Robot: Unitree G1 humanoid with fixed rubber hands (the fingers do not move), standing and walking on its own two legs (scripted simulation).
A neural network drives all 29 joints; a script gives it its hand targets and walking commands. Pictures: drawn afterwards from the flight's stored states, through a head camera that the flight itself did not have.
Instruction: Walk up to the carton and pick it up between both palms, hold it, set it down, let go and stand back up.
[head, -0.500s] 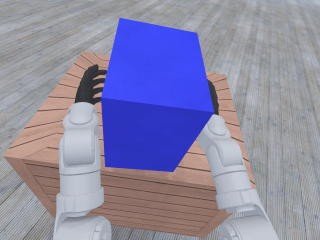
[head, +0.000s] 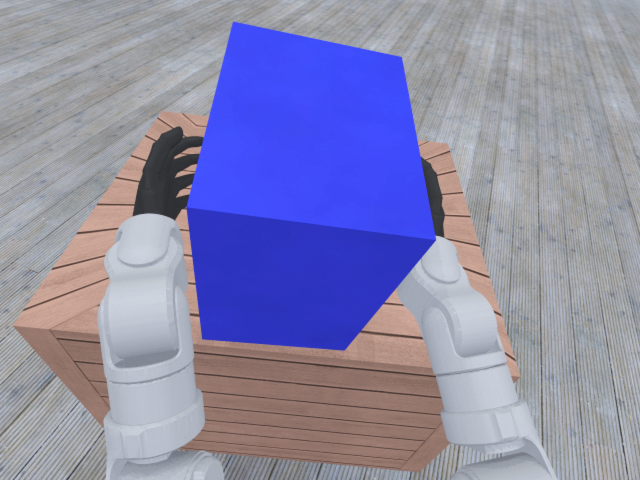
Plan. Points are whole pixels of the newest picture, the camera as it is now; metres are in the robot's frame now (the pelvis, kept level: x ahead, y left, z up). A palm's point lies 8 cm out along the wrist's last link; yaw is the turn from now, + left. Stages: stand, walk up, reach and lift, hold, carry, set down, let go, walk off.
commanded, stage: hold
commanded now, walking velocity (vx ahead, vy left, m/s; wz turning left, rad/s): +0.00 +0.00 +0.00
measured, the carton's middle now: (295, 206) +0.37 +0.01 +0.17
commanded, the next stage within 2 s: none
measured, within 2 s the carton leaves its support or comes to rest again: neither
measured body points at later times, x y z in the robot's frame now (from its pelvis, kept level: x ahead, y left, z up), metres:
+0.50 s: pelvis -0.02 -0.01 +0.00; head -0.04 +0.03 +0.45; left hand +0.35 +0.14 +0.21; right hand +0.35 -0.14 +0.18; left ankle +0.02 +0.11 -0.75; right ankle +0.00 -0.09 -0.75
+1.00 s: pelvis -0.02 +0.00 +0.00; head -0.03 +0.04 +0.45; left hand +0.34 +0.15 +0.20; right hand +0.35 -0.13 +0.18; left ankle +0.02 +0.11 -0.75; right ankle +0.00 -0.09 -0.75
